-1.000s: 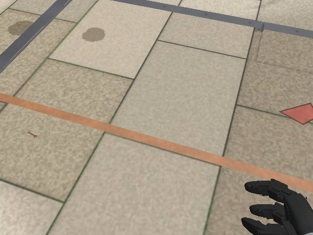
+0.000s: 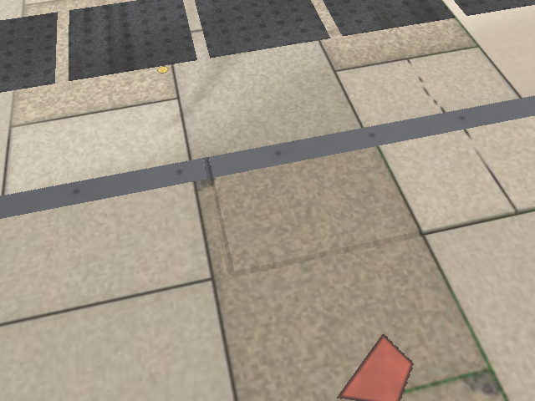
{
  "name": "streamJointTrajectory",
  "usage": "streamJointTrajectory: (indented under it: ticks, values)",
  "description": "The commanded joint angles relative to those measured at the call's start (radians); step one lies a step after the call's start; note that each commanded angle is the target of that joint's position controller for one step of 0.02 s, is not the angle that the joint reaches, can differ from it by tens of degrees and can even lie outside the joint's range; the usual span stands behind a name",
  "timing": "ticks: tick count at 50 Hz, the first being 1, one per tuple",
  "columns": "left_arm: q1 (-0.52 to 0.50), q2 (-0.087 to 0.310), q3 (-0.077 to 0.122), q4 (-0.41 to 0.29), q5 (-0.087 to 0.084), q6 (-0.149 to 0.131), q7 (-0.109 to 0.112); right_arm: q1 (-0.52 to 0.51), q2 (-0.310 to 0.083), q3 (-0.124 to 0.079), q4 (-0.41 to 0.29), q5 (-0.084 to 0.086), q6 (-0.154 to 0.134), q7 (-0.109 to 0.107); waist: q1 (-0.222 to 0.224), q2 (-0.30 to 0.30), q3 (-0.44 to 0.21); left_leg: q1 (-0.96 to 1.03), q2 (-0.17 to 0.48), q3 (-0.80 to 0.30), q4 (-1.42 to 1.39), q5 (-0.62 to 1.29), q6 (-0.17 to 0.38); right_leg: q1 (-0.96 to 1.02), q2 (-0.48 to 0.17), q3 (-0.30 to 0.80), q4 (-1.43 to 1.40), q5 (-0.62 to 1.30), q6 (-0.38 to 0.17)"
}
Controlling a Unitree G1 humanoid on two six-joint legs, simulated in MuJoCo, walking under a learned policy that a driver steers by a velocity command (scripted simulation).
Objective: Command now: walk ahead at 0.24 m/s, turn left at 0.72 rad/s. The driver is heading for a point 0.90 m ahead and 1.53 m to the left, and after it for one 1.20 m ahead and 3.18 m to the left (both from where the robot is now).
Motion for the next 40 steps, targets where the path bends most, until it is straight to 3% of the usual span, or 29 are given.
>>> streamJointTrajectory:
  ticks: [1,3,4,6,7,9,11,13,17,20,21,22,23,24,25,26,27,28,30,32,34,40]
  values:
    - [0.02,0.162,0.033,-0.142,0.006,-0.002,-0.006,-0.002,-0.128,-0.037,-0.14,0.034,0.012,-0.018,0.039,-0.177,-0.231,0.413,0.351,-0.706,-0.34,-0.169,0.195,-0.396,-0.07,0.124,0.085,0.058,-0.02]
    - [0.02,0.144,0.035,-0.151,0.018,0.024,0.006,-0.039,-0.141,-0.045,-0.15,0.029,0.019,-0.023,0.075,-0.108,-0.132,0.209,0.246,-0.596,-0.362,-0.085,0.148,-0.314,-0.093,0.124,-0.095,0.09,-0.005]
    - [0.02,0.127,0.034,-0.15,0.022,0.026,0.012,-0.038,-0.133,-0.045,-0.145,0.031,0.024,-0.028,0.073,-0.08,-0.127,0.171,0.21,-0.536,-0.339,0.04,0.133,-0.29,-0.097,0.112,-0.175,0.098,0.01]
    - [-0.02,0.085,0.025,-0.16,0.029,0.023,0.027,0.01,-0.146,-0.054,-0.126,0.035,0.034,-0.048,0.05,-0.05,-0.189,0.2,0.181,-0.468,-0.27,0.33,0.115,-0.278,-0.076,0.097,-0.317,0.14,0.042]
    - [-0.042,0.078,0.024,-0.166,0.024,0.026,0.032,0.024,-0.159,-0.06,-0.121,0.039,0.045,-0.06,0.041,-0.031,-0.232,0.24,0.179,-0.468,-0.244,0.375,0.1,-0.285,-0.065,0.103,-0.363,0.169,0.057]
    - [-0.084,0.084,0.029,-0.17,0.008,0.034,0.039,0.018,-0.172,-0.068,-0.13,0.055,0.073,-0.082,0.028,0.012,-0.285,0.307,0.168,-0.489,-0.221,0.261,0.047,-0.308,-0.056,0.129,-0.434,0.246,0.07]
    - [-0.138,0.091,0.035,-0.175,-0.001,0.037,0.039,0.003,-0.172,-0.072,-0.145,0.063,0.097,-0.097,0.009,0.057,-0.269,0.325,0.149,-0.521,-0.227,0.065,-0.002,-0.326,-0.049,0.146,-0.508,0.293,0.067]
    - [-0.185,0.091,0.041,-0.179,-0.004,0.029,0.035,0.004,-0.165,-0.074,-0.154,0.057,0.111,-0.101,-0.011,0.098,-0.234,0.336,0.136,-0.555,-0.231,-0.044,-0.017,-0.323,-0.041,0.156,-0.582,0.306,0.06]
    - [-0.241,0.101,0.053,-0.177,-0.003,-0.006,0.019,0.01,-0.152,-0.082,-0.168,0.048,0.119,-0.098,-0.038,0.14,-0.207,0.4,0.143,-0.633,-0.177,0.029,0.004,-0.276,-0.027,0.175,-0.737,0.29,0.043]
    - [-0.197,0.126,0.071,-0.149,-0.009,-0.023,0.003,-0.026,-0.148,-0.084,-0.194,0.051,0.119,-0.09,-0.014,0.151,-0.212,0.389,0.13,-0.689,-0.124,0.098,-0.011,-0.117,-0.031,0.174,-0.923,0.307,0.022]
    - [-0.164,0.13,0.078,-0.132,-0.013,-0.025,0.0,-0.043,-0.14,-0.08,-0.201,0.057,0.12,-0.086,0.006,0.135,-0.208,0.349,0.1,-0.682,-0.086,0.017,-0.03,-0.022,-0.051,0.158,-1.034,0.395,0.01]
    - [-0.15,0.138,0.082,-0.124,-0.012,-0.021,0.001,-0.003,-0.099,-0.067,-0.194,0.06,0.122,-0.079,-0.007,0.036,-0.241,0.261,0.04,-0.615,0.029,-0.303,-0.065,0.138,-0.157,0.201,-1.107,0.518,-0.039]
    - [-0.165,0.182,0.088,-0.149,0.003,-0.002,0.01,0.088,-0.043,-0.049,-0.18,0.048,0.121,-0.073,-0.054,-0.152,-0.289,0.102,-0.057,-0.452,0.251,-0.604,-0.11,0.306,-0.373,0.368,-1.039,0.722,-0.144]
    - [-0.123,0.192,0.091,-0.149,0.041,0.012,0.008,0.078,-0.133,-0.069,-0.219,0.056,0.112,-0.06,-0.052,-0.314,-0.283,-0.041,-0.068,-0.327,0.443,-0.654,-0.156,0.27,-0.519,0.55,-1.067,0.766,-0.291]
    - [-0.134,0.152,0.091,-0.163,0.031,0.014,0.013,0.063,-0.22,-0.091,-0.199,0.052,0.107,-0.054,-0.032,-0.256,-0.246,-0.08,0.018,-0.283,0.564,-0.561,-0.204,0.231,-0.515,0.532,-1.079,0.672,-0.317]
    - [-0.173,0.108,0.08,-0.176,0.02,0.022,0.022,0.061,-0.238,-0.1,-0.172,0.057,0.114,-0.053,-0.025,-0.185,-0.2,-0.101,0.052,-0.261,0.611,-0.474,-0.219,0.199,-0.435,0.402,-1.068,0.552,-0.273]
    - [-0.187,0.094,0.072,-0.187,0.012,0.035,0.032,0.073,-0.215,-0.096,-0.149,0.055,0.128,-0.06,-0.024,-0.128,-0.18,-0.105,0.07,-0.235,0.669,-0.415,-0.229,0.171,-0.378,0.315,-1.064,0.466,-0.23]
    - [-0.198,0.103,0.069,-0.191,0.008,0.045,0.04,0.084,-0.191,-0.088,-0.149,0.052,0.135,-0.061,-0.02,-0.114,-0.147,-0.122,0.078,-0.195,0.729,-0.372,-0.236,0.129,-0.357,0.258,-1.076,0.471,-0.223]
    - [-0.179,0.11,0.066,-0.182,0.02,0.057,0.05,0.056,-0.142,-0.07,-0.169,0.057,0.134,-0.06,-0.004,-0.132,-0.122,-0.139,0.118,-0.111,0.723,-0.318,-0.245,0.106,-0.321,0.15,-1.106,0.516,-0.229]
    - [-0.143,0.117,0.069,-0.17,0.027,0.066,0.054,0.013,-0.117,-0.06,-0.187,0.062,0.128,-0.062,0.026,-0.165,-0.14,-0.173,0.167,-0.074,0.66,-0.29,-0.262,0.173,-0.333,0.1,-1.118,0.536,-0.248]
    - [-0.118,0.128,0.077,-0.157,0.027,0.069,0.052,-0.015,-0.108,-0.057,-0.199,0.057,0.123,-0.061,0.046,-0.17,-0.164,-0.18,0.208,-0.066,0.597,-0.289,-0.275,0.229,-0.369,0.078,-1.122,0.549,-0.27]
    - [-0.149,0.17,0.103,-0.137,0.013,0.067,0.026,-0.027,-0.079,-0.049,-0.195,0.046,0.126,-0.043,0.034,-0.18,-0.187,0.0,0.249,-0.009,0.344,-0.267,-0.236,0.187,-0.422,-0.057,-1.123,0.52,-0.256]
Keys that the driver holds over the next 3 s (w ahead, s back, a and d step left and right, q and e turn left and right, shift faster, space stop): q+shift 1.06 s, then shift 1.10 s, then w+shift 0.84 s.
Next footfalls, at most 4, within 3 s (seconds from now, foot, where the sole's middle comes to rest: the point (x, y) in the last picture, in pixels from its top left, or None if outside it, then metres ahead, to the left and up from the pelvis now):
0.44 right None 0.33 -0.11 -0.74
0.94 left None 0.11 0.05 -0.74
1.38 right None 0.34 -0.01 -0.74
2.50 left None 0.11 0.17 -0.74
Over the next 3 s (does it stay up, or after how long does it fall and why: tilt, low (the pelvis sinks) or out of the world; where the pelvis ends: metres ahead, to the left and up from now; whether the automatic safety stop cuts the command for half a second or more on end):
stays up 0.32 0.39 0.00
